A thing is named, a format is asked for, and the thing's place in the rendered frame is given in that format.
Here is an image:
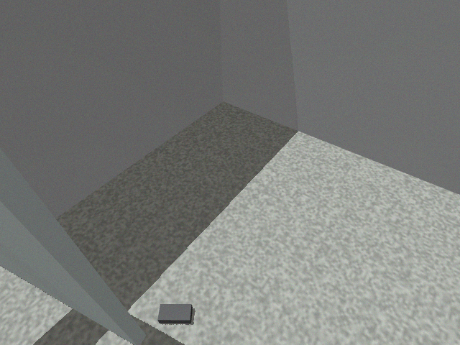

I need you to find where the small box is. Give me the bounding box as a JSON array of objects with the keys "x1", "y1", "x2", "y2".
[{"x1": 157, "y1": 304, "x2": 193, "y2": 323}]

